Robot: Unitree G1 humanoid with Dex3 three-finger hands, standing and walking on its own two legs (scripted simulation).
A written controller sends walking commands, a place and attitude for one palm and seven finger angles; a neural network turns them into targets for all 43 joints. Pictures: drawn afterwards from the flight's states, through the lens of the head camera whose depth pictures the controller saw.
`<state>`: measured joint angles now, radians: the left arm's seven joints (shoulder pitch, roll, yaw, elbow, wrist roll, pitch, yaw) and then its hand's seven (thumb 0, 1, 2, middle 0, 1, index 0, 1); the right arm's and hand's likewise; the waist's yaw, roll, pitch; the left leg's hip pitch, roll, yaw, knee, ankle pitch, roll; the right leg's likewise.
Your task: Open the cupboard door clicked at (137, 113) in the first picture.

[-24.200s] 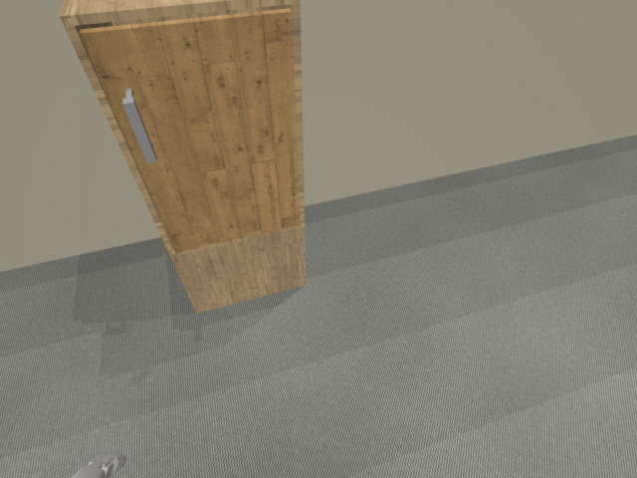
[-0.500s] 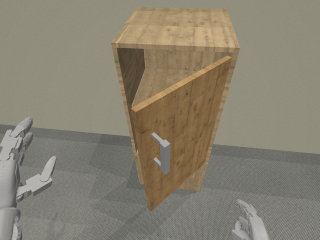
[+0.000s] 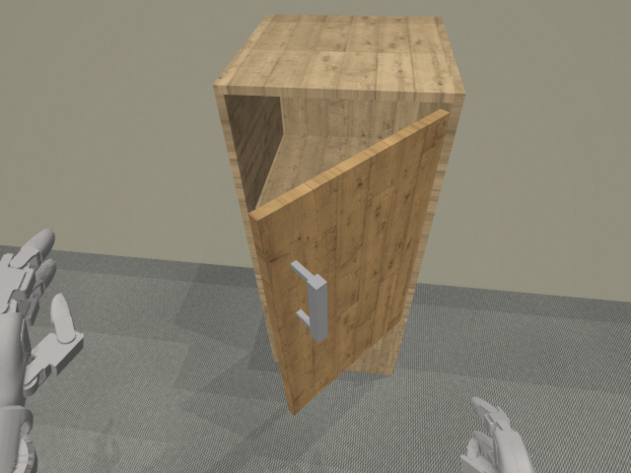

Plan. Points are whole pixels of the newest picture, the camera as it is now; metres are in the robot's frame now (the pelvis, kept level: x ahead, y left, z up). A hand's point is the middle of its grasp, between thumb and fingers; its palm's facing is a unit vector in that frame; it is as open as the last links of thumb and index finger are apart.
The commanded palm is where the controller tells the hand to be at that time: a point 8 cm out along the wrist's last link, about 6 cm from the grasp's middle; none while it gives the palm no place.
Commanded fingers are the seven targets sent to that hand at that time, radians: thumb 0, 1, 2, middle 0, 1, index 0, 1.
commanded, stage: step back with the hand held close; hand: left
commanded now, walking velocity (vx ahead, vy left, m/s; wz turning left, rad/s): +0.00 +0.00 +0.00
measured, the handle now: (309, 302) +0.34 +0.06 +0.02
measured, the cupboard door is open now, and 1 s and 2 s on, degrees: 49 49 49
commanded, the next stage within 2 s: stop stepping back and stand still in 1.34 s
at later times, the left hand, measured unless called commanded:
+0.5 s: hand (45, 374) +0.15 +0.27 +0.15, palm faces +0.35 -0.77 -0.52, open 7.4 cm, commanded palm +0.09 +0.31 +0.17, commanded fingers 0.00 0.90 0.90 -0.20 -0.30 -0.20 -0.30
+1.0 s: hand out of the picture +0.08 +0.29 +0.15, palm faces +0.43 -0.77 -0.47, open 7.4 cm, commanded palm +0.01 +0.33 +0.17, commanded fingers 0.00 0.90 0.90 -0.20 -0.30 -0.20 -0.30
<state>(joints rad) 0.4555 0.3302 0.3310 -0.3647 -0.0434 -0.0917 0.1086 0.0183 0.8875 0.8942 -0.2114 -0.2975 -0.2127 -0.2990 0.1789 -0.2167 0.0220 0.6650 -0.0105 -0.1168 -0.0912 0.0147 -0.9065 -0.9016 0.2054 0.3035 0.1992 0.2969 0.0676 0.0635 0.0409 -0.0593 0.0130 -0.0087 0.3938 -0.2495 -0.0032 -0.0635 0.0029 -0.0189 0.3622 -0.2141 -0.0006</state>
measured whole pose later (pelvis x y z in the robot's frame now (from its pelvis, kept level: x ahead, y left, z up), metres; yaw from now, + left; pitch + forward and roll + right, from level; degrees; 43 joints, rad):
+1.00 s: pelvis -0.12 +0.03 -0.02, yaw +1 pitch -1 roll -2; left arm 0.53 0.41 0.43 -0.53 -0.02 -0.25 0.16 0.02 0.89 0.90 -0.21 -0.30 -0.21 -0.30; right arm 0.20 -0.23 0.00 0.60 0.00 -0.08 -0.09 0.01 -0.91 -0.90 0.21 0.30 0.20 0.30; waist -0.01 0.00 0.06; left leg -0.47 0.00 -0.01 0.65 -0.25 0.03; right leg -0.43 -0.01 -0.01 0.53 -0.15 0.02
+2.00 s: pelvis -0.29 +0.01 -0.01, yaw +1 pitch -1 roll +0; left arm 0.52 0.39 0.41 -0.44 -0.03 -0.20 0.16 0.02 0.89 0.90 -0.21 -0.30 -0.21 -0.30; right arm 0.31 -0.24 -0.01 0.70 0.00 -0.14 -0.11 0.02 -0.91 -0.90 0.21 0.30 0.20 0.30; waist -0.03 -0.04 -0.05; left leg -0.25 0.03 0.06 0.54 -0.27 0.01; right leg -0.21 0.01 -0.07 0.56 -0.34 -0.03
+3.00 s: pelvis -0.33 +0.02 +0.00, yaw +4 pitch -2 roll +0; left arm 0.28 0.25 0.02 1.18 0.01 0.01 0.01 0.01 0.91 0.90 -0.20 -0.30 -0.20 -0.30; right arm 0.26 -0.21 0.00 1.14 -0.02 0.02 -0.02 0.01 -0.91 -0.90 0.20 0.30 0.20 0.30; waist 0.00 0.03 0.07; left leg -0.24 -0.01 0.02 0.41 -0.15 0.02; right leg -0.18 0.00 -0.06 0.42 -0.22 -0.02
